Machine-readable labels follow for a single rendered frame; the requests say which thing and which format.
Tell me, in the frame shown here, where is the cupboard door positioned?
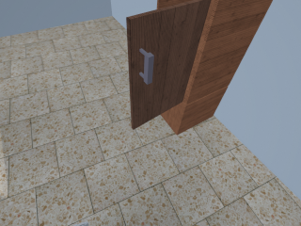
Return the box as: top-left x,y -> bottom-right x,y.
126,0 -> 212,130

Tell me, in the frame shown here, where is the handle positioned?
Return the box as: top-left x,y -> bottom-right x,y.
139,48 -> 154,85

